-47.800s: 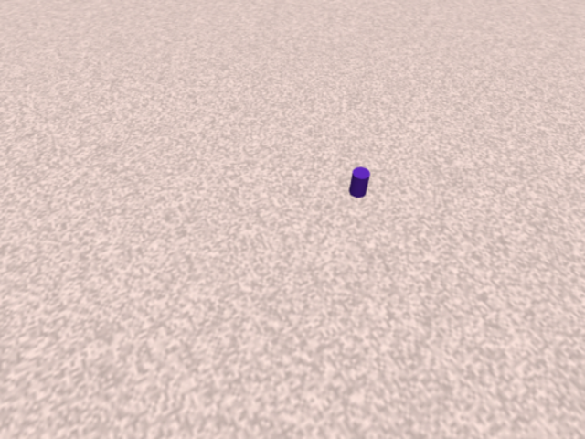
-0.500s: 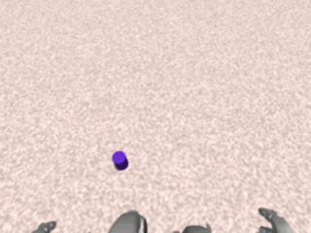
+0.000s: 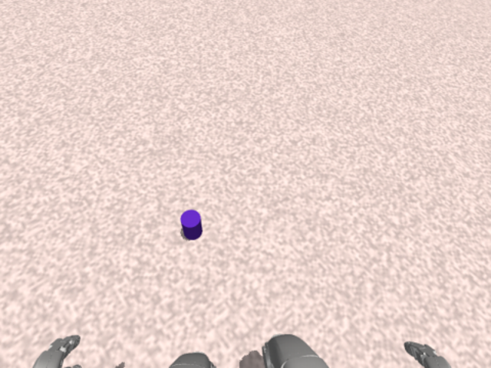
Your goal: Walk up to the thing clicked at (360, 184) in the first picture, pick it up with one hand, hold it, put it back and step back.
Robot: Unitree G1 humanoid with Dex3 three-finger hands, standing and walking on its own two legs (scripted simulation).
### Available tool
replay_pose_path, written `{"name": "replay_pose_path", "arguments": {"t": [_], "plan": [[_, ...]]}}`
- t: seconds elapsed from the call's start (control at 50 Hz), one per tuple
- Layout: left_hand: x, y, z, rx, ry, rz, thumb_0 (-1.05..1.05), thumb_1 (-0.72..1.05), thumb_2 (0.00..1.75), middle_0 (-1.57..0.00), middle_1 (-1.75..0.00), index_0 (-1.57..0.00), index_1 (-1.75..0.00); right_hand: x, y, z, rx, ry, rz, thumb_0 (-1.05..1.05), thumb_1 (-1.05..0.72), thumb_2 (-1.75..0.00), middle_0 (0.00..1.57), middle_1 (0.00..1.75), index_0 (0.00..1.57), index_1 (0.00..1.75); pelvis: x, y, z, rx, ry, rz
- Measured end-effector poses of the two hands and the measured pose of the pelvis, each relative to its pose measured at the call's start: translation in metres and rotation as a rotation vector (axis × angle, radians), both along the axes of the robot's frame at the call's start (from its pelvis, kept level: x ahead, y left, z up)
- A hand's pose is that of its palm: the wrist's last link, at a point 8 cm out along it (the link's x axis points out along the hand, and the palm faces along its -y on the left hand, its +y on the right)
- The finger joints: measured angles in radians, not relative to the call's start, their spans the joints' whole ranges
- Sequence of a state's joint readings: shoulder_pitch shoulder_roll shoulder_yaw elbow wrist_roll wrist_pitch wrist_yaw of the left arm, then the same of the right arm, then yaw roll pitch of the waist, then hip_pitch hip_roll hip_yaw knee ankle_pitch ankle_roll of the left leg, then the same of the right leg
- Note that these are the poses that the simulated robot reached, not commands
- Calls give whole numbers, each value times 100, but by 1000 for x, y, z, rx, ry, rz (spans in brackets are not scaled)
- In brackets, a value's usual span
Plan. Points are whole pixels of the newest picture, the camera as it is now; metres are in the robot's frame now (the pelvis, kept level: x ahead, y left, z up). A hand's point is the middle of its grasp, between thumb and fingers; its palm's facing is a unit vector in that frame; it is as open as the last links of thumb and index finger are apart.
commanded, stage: step back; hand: left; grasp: from above
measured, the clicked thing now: (191, 225) +0.67 +0.20 -0.70
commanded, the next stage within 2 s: none
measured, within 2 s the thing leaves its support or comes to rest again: neither
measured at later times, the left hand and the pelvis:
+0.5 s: hand out of the picture -0.06 +0.26 -0.15, palm faces +0.00 -0.91 -0.42, open 7.4 cm; pelvis -0.18 -0.02 -0.02, yaw +1 degrees
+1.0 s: hand out of the picture -0.31 +0.21 -0.15, palm faces -0.03 -0.91 -0.41, open 7.4 cm; pelvis -0.36 -0.06 -0.01, yaw -4 degrees
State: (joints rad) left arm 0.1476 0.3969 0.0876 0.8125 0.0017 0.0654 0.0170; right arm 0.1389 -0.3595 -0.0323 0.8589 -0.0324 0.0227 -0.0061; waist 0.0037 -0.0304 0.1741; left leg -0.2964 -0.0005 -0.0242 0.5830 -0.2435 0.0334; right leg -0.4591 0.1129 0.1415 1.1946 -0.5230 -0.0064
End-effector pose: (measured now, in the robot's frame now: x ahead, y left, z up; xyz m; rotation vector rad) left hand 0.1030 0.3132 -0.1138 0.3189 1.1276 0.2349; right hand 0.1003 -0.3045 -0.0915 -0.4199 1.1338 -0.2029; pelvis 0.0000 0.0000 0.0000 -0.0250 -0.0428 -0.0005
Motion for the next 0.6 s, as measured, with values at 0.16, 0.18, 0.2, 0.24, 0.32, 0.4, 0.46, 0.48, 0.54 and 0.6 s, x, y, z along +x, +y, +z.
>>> {"name": "replay_pose_path", "arguments": {"t": [0.16, 0.18, 0.2, 0.24, 0.32, 0.4, 0.46, 0.48, 0.54, 0.6], "plan": [[-70, -13, -7, 17, 64, -41, 1, 91, 90, -20, -30, -20, -30, -39, -18, -6, 9, -104, -6, 1, -90, -89, 20, 30, 21, 30, -60, -14, -11, 8, -3, -63], [-80, -15, -8, 23, 66, -44, 1, 91, 90, -20, -30, -20, -30, -47, -23, -10, 14, -110, -9, 1, -90, -89, 20, 30, 21, 30, -68, -17, -15, 12, -2, -69], [-91, -18, -8, 30, 68, -45, 1, 91, 90, -20, -30, -20, -30, -54, -29, -14, 17, -114, -15, 1, -90, -89, 20, 30, 21, 30, -77, -21, -18, 9, -3, -72], [-115, -26, -5, 32, 80, -42, 1, 91, 90, -20, -30, -20, -30, -73, -38, -21, 23, -107, -40, 1, -90, -89, 20, 30, 21, 30, -93, -24, -18, -10, -12, -58], [-155, -31, 9, 41, 96, -23, 1, 91, 90, -21, -30, -20, -30, -117, -43, -22, 33, -53, -71, 1, -90, -89, 20, 30, 21, 30, -116, -26, -9, 37, -11, -60], [-170, -27, 16, 64, 70, -25, 1, 90, 90, -21, -30, -21, -30, -164, -42, -23, 32, 12, -69, 1, -90, -89, 20, 30, 21, 30, -141, -24, -5, 48, 1, -34], [-172, -20, 14, 71, 11, -33, 1, 90, 90, -21, -30, -21, -30, -197, -38, -27, 20, 72, -54, 1, -90, -89, 20, 30, 21, 30, -162, -21, -9, 39, 8, -2], [-173, -17, 12, 69, -11, -35, 1, 90, 90, -21, -30, -21, -30, -207, -35, -29, 15, 86, -48, 1, -90, -89, 20, 30, 21, 30, -169, -19, -12, 35, 9, 9], [-179, -11, 3, 53, -54, -31, 1, 90, 90, -21, -30, -20, -30, -234, -26, -31, 7, 113, -39, 1, -90, -89, 20, 30, 21, 30, -195, -14, -17, 59, -10, 15], [-194, -14, 2, 31, -49, -23, 1, 91, 90, -20, -30, -20, -30, -256, -19, -22, 18, 105, -30, 1, -90, -89, 20, 30, 21, 30, -216, -14, -11, 27, -12, 19]]}}
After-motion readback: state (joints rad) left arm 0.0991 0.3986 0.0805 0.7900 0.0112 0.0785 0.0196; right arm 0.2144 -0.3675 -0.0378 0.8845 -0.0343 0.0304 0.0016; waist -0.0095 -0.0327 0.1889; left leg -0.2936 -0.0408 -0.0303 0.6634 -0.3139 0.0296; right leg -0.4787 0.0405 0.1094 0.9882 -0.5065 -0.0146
